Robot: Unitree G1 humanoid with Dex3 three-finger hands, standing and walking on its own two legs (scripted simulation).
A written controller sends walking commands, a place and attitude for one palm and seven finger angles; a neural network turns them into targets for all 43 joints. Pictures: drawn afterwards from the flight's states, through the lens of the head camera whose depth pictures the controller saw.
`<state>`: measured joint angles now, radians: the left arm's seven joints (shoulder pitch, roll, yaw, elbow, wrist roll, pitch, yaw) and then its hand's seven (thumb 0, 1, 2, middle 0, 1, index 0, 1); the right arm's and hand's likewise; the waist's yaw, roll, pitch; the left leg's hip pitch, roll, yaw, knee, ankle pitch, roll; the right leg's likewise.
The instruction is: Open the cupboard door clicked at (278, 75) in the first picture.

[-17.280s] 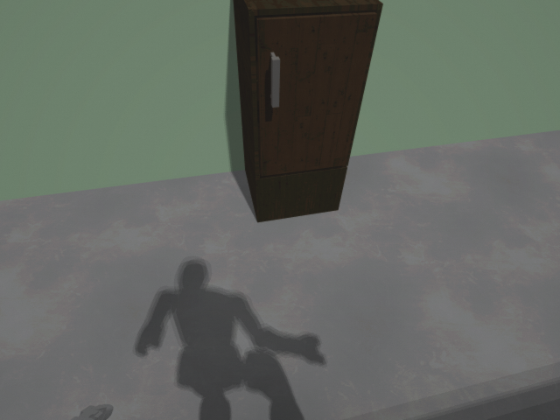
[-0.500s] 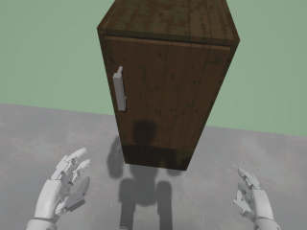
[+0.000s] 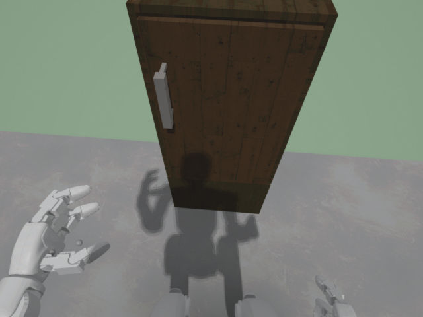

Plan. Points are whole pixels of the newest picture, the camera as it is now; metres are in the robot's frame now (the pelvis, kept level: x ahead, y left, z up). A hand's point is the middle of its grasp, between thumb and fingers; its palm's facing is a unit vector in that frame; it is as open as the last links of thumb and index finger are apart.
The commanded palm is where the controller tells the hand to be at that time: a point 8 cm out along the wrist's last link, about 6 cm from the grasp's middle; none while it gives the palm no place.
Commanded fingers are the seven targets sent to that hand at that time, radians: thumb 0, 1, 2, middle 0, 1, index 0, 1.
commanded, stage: raise the hand with hooked fingers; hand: left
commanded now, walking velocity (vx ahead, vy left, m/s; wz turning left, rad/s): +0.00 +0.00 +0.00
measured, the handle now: (166, 97) +0.60 +0.13 +0.05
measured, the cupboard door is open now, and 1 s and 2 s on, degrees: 0 0 0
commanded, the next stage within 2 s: move the hooked fingers beside the handle in 1.26 s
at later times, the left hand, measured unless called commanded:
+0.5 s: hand (41, 228) +0.26 +0.30 +0.05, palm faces -0.02 -1.00 -0.05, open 13.7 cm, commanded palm +0.24 +0.34 +0.06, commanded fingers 0.00 -0.50 0.30 -0.30 -1.20 -0.30 -1.20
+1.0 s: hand (51, 203) +0.30 +0.29 +0.06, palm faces -0.06 -1.00 -0.03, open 14.0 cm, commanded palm +0.28 +0.34 +0.07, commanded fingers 0.00 -0.50 0.30 -0.30 -1.20 -0.30 -1.20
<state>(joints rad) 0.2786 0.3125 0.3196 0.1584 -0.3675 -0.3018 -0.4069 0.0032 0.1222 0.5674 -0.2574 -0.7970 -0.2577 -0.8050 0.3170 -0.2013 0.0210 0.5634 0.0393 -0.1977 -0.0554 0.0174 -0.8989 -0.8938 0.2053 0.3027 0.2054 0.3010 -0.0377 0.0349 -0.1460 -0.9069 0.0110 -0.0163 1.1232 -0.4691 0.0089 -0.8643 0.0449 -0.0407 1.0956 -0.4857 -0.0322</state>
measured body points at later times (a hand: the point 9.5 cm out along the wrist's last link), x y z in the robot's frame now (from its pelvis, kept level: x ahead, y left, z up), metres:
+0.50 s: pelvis +0.01 +0.03 +0.01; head +0.06 +0.06 +0.45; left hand +0.26 +0.35 +0.06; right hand +0.20 -0.19 -0.05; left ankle +0.04 +0.11 -0.65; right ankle +0.03 -0.10 -0.65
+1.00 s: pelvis +0.02 +0.02 +0.01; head +0.09 +0.04 +0.46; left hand +0.30 +0.34 +0.07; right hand +0.17 -0.24 -0.06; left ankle +0.04 +0.11 -0.65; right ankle +0.03 -0.10 -0.65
